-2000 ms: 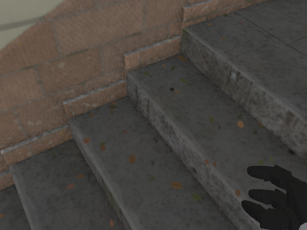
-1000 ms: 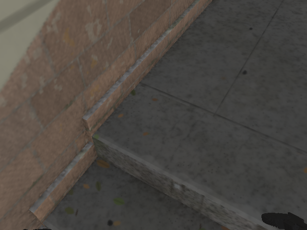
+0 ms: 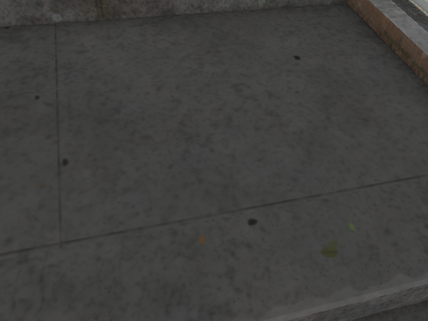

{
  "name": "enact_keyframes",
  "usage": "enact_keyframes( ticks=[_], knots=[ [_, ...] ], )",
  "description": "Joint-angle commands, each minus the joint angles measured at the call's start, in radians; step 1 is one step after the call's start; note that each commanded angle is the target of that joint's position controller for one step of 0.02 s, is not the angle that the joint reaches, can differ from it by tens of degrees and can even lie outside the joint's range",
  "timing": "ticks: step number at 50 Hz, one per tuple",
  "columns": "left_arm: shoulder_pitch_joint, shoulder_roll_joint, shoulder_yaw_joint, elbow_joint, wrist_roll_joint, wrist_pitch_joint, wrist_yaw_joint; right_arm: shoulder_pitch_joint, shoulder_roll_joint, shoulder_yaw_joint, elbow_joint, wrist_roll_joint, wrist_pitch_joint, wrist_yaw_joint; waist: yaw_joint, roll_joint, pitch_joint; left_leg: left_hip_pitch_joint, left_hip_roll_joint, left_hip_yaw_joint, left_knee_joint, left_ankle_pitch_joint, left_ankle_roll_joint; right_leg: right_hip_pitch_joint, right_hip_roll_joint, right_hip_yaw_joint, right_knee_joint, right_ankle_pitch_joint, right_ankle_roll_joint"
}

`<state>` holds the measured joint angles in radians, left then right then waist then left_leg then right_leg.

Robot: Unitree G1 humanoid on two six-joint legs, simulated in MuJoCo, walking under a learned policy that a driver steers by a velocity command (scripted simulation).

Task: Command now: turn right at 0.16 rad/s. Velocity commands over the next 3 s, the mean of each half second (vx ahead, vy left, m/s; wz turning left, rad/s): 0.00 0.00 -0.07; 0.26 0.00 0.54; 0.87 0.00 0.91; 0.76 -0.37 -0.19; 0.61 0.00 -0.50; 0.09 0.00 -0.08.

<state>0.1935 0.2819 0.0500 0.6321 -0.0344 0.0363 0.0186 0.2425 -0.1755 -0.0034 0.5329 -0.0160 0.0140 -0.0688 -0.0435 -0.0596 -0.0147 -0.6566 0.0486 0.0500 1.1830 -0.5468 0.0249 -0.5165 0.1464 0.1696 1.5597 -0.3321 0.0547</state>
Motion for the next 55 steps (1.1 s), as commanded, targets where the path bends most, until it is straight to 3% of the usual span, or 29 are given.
enact_keyframes(
  ticks=[1,5,14,19,20,22,23,24,25,26,27,28,29,31,32,33,34,37,40,41,43,44,45,46,47,49,50,53,55],
  knots=[
    [0.038,0.016,-0.006,-0.087,0.013,-0.007,-0.006,-0.073,-0.026,-0.010,-0.040,0.007,-0.029,-0.013,0.058,0.119,0.025,0.053,0.127,-0.317,-0.470,0.039,0.165,-0.092,-0.017,-0.041,0.171,0.154,-0.021],
    [-0.010,0.020,-0.010,-0.128,0.024,-0.004,0.012,0.002,-0.059,-0.030,-0.037,-0.014,-0.041,-0.044,0.014,0.168,-0.009,0.235,0.212,-0.413,-0.501,0.152,0.247,-0.226,0.012,0.005,0.224,0.182,-0.008],
    [-0.016,0.008,-0.028,-0.146,0.013,0.034,0.012,-0.037,-0.098,-0.034,-0.075,0.011,-0.034,-0.062,0.014,0.199,-0.002,0.215,0.235,-0.422,-0.467,0.147,0.235,-0.236,-0.087,-0.033,0.069,0.109,0.043],
    [0.042,-0.044,-0.045,-0.126,0.016,0.018,-0.002,-0.082,-0.139,-0.047,-0.075,0.037,-0.004,-0.054,0.048,0.229,-0.035,0.166,0.161,-0.314,-0.369,0.225,0.149,-0.009,-0.192,-0.165,-0.628,-0.041,-0.026],
    [0.094,-0.025,-0.033,-0.060,0.027,0.009,-0.009,-0.102,-0.105,-0.038,-0.074,0.021,0.005,-0.039,0.043,0.156,-0.045,0.215,0.145,-0.249,-0.286,0.329,0.131,0.034,-0.199,-0.206,-0.781,0.189,-0.035],
    [0.078,-0.032,-0.013,-0.013,0.030,-0.001,-0.016,-0.058,-0.108,-0.051,-0.046,0.033,0.019,-0.026,-0.002,0.118,-0.013,0.208,0.141,-0.217,-0.175,0.508,0.108,0.245,-0.176,-0.322,-1.309,0.586,-0.046],
    [0.083,-0.039,-0.004,0.030,0.035,-0.008,-0.023,-0.020,-0.077,-0.044,-0.037,0.028,0.017,-0.023,-0.027,0.073,0.016,0.244,0.098,-0.157,-0.091,0.498,0.088,0.270,-0.167,-0.312,-1.477,0.710,-0.039],
    [0.052,-0.076,-0.023,0.041,0.048,-0.025,-0.033,0.021,-0.008,-0.026,-0.015,0.032,0.016,-0.009,-0.065,0.009,0.042,0.226,0.037,-0.085,0.045,0.367,0.064,0.310,-0.208,-0.264,-1.562,0.836,-0.042],
    [0.158,0.019,-0.004,0.069,0.076,-0.038,-0.036,0.043,0.049,-0.014,0.010,0.011,-0.001,0.009,-0.035,-0.172,-0.003,-0.138,-0.053,-0.084,0.354,-0.196,-0.004,0.605,-0.385,-0.094,-1.302,1.682,-0.088],
    [0.250,0.064,0.013,0.138,0.084,-0.031,-0.048,0.083,0.069,0.001,0.065,0.012,-0.028,0.040,-0.014,-0.210,-0.041,-0.388,-0.074,-0.104,0.511,-0.333,-0.044,0.809,-0.446,-0.114,-1.012,2.055,-0.141],
    [0.300,0.123,0.041,0.147,0.082,-0.005,-0.040,0.035,0.024,0.000,0.080,0.017,-0.042,0.053,0.051,-0.099,-0.121,-0.473,-0.075,-0.163,0.648,-0.297,-0.072,0.871,-0.482,-0.095,-1.006,1.882,-0.197],
    [0.259,0.157,0.053,0.132,0.082,0.018,-0.031,-0.045,0.004,0.000,0.060,0.026,-0.042,0.053,0.058,-0.041,-0.144,-0.535,-0.053,-0.170,0.728,-0.284,-0.077,0.869,-0.505,-0.077,-1.011,1.582,-0.250],
    [0.164,0.158,0.049,0.104,0.069,0.040,-0.014,-0.144,0.001,0.006,0.023,0.040,-0.025,0.049,0.047,-0.050,-0.100,-0.596,-0.033,-0.135,0.729,-0.251,-0.093,0.818,-0.501,-0.105,-1.058,1.333,-0.272],
    [0.095,0.088,0.021,0.062,0.051,0.061,0.031,-0.289,0.022,0.021,-0.055,0.034,0.002,0.042,0.050,-0.072,-0.049,-0.616,-0.019,-0.056,0.667,-0.277,-0.125,0.733,-0.483,-0.168,-1.130,1.147,-0.256],
    [0.038,0.153,0.033,0.034,0.031,0.062,0.053,-0.332,0.056,0.045,-0.130,0.033,0.017,0.030,0.023,-0.159,-0.023,-0.543,0.070,-0.024,0.453,-0.216,-0.147,0.602,-0.582,-0.084,-1.249,0.858,-0.273],
    [0.036,0.146,0.032,0.026,0.029,0.061,0.076,-0.364,0.050,0.047,-0.143,0.028,0.028,0.017,0.051,-0.142,-0.016,-0.491,0.075,-0.012,0.409,-0.173,-0.150,0.563,-0.594,-0.069,-1.310,0.757,-0.282],
    [0.067,0.124,0.025,0.031,0.041,0.064,0.094,-0.384,0.035,0.044,-0.145,0.022,0.032,0.016,0.072,-0.096,-0.009,-0.457,0.058,0.012,0.379,-0.173,-0.136,0.566,-0.566,-0.119,-1.310,0.789,-0.267],
    [0.065,0.195,0.041,0.025,0.044,0.037,0.082,-0.206,-0.003,0.034,-0.095,0.014,0.019,0.042,0.044,-0.059,-0.109,-0.233,-0.024,0.123,0.316,-0.171,-0.025,0.567,-0.520,-0.259,-1.251,1.157,-0.245],
    [0.078,0.193,0.028,0.038,0.051,0.018,0.066,-0.146,-0.053,0.010,-0.079,0.057,0.016,0.071,0.000,-0.152,-0.141,-0.020,-0.148,0.173,0.112,-0.276,0.112,0.561,-0.476,-0.327,-1.217,1.188,-0.227],
    [0.051,0.189,0.023,0.027,0.049,0.013,0.065,-0.079,-0.086,-0.006,-0.061,0.061,0.013,0.081,-0.055,-0.146,-0.164,0.078,-0.183,0.151,0.003,-0.228,0.154,0.550,-0.457,-0.359,-1.132,1.273,-0.215],
    [-0.012,0.183,0.016,-0.034,0.035,-0.004,0.052,0.102,-0.205,-0.064,0.002,0.043,0.012,0.076,-0.151,0.024,-0.203,0.344,-0.162,-0.168,-0.236,-0.305,0.241,0.272,-0.317,-0.407,-0.851,1.072,-0.177],
    [-0.105,0.120,-0.005,-0.094,0.035,-0.026,0.024,0.185,-0.285,-0.094,0.020,0.035,0.008,0.065,-0.186,0.218,-0.171,0.424,-0.048,-0.564,-0.558,-0.429,0.326,0.061,-0.172,-0.346,-0.570,0.399,-0.162],
    [-0.223,0.060,-0.027,-0.155,0.050,-0.071,-0.021,0.152,-0.304,-0.088,-0.008,0.019,-0.019,0.048,-0.143,0.280,-0.126,0.348,0.053,-1.053,-0.844,-0.590,0.393,-0.074,-0.013,-0.118,-0.142,0.025,-0.146],
    [-0.267,-0.001,-0.041,-0.204,0.044,-0.112,-0.065,0.163,-0.201,-0.050,0.007,0.015,-0.054,0.048,-0.096,0.196,-0.027,0.293,0.111,-1.171,-0.880,-0.585,0.382,-0.248,-0.022,0.007,0.158,-0.018,-0.155],
    [-0.301,-0.052,-0.065,-0.253,0.054,-0.152,-0.090,0.226,-0.150,-0.031,0.048,0.020,-0.081,0.063,-0.070,0.136,0.038,0.237,0.074,-1.121,-0.862,-0.488,0.340,-0.344,-0.041,0.026,0.257,-0.053,-0.175],
    [-0.291,-0.096,-0.091,-0.273,0.094,-0.184,-0.096,0.233,-0.064,-0.013,0.100,0.025,-0.095,0.088,0.005,0.060,0.063,0.252,-0.023,-0.874,-0.778,-0.239,0.269,-0.412,-0.070,-0.004,0.301,-0.093,-0.175],
    [-0.266,-0.092,-0.093,-0.268,0.093,-0.182,-0.095,0.212,-0.037,-0.004,0.110,0.024,-0.096,0.088,0.031,0.070,0.048,0.275,-0.063,-0.798,-0.763,-0.189,0.256,-0.422,-0.075,-0.016,0.312,-0.106,-0.163],
    [-0.274,-0.151,-0.130,-0.272,0.105,-0.173,-0.077,0.251,-0.034,-0.005,0.151,0.043,-0.092,0.082,0.017,0.040,0.032,0.343,-0.093,-0.706,-0.805,0.001,0.271,-0.507,-0.099,-0.076,0.286,-0.092,-0.117],
    [-0.288,-0.111,-0.132,-0.260,0.094,-0.172,-0.055,0.202,-0.065,-0.013,0.130,0.056,-0.086,0.062,0.032,-0.007,0.052,0.230,-0.098,-0.647,-0.888,0.073,0.260,-0.365,-0.140,-0.130,-0.101,-0.084,-0.088]
  ],
)
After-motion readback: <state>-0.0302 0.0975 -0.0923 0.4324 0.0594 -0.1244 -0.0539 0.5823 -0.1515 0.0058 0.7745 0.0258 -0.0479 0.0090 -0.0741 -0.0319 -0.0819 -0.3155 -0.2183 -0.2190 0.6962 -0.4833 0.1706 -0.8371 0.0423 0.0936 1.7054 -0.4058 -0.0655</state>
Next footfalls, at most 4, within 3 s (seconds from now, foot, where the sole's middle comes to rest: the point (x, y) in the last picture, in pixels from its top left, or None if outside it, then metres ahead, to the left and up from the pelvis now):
0.48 right None -0.03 -0.20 -0.84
0.80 left None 0.12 -0.02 -0.68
1.28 right None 0.27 -0.23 -0.69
1.56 left None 0.33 0.24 -0.53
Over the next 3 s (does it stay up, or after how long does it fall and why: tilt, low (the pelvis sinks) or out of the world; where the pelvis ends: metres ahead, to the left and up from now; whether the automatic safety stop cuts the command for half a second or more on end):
stays up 0.90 0.29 0.24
